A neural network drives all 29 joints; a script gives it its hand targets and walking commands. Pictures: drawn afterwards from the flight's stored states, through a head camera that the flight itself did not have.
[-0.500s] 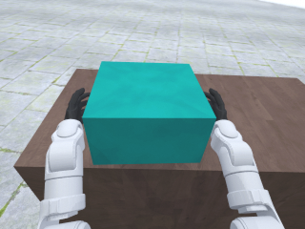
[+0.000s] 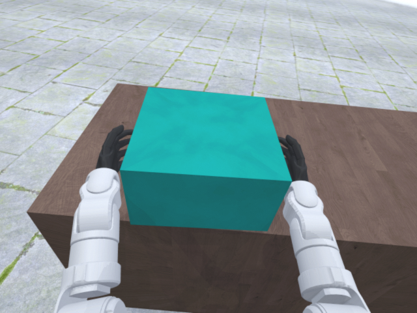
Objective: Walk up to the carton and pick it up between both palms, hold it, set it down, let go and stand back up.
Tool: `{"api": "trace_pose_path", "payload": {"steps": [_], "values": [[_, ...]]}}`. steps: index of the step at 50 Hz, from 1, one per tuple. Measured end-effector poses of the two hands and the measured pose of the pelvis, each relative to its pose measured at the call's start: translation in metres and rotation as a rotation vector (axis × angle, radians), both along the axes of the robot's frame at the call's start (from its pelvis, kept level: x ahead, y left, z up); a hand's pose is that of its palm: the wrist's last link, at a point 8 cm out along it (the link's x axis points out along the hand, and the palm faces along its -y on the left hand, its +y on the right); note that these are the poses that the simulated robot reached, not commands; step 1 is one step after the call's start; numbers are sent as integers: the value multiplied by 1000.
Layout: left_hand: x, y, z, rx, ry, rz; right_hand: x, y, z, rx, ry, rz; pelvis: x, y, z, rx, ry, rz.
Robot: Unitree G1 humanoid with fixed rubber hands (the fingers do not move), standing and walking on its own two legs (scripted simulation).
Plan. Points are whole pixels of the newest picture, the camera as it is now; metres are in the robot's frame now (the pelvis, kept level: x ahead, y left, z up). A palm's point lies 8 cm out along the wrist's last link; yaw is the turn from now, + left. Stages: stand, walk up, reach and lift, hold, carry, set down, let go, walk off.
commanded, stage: set down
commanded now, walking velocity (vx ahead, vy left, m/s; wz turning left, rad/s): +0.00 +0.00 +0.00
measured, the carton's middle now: (204, 154) +0.41 +0.01 +0.12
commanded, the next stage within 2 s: none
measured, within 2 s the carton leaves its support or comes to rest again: neither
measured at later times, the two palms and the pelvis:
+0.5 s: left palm (121, 161) +0.40 +0.18 +0.11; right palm (292, 167) +0.39 -0.17 +0.12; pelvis +0.04 +0.01 +0.00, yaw +0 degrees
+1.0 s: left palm (137, 162) +0.42 +0.16 +0.09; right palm (298, 179) +0.39 -0.19 +0.08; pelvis +0.02 +0.01 +0.00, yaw -1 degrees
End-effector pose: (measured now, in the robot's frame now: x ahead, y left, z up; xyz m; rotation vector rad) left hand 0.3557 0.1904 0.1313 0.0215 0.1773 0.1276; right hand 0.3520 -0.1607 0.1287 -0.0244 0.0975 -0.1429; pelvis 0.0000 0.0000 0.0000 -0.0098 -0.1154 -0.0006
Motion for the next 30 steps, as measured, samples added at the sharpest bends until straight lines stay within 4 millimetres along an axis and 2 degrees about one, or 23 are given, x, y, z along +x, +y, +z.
{"api": "trace_pose_path", "payload": {"steps": [4, 8, 17, 22, 30], "values": [[8, -1, -13, 8, 13, -7, 6, -1, -16, -6, 9, -5, 4, 2, 0, -3, 24, 5], [19, -6, -20, 16, 12, -15, 14, -6, -23, -7, 6, -12, 10, 5, 0, -6, 55, 5], [42, -18, -14, 17, -29, -30, 33, -18, -10, -15, -39, -23, 28, 8, 1, -14, 88, -3], [43, -15, -18, 18, -6, -23, 38, -15, -9, -23, -17, -11, 35, 8, 1, -15, 76, -1], [37, -2, -37, 13, 40, -11, 38, -2, -22, -23, 27, 0, 34, 10, 0, -17, 72, 6]]}}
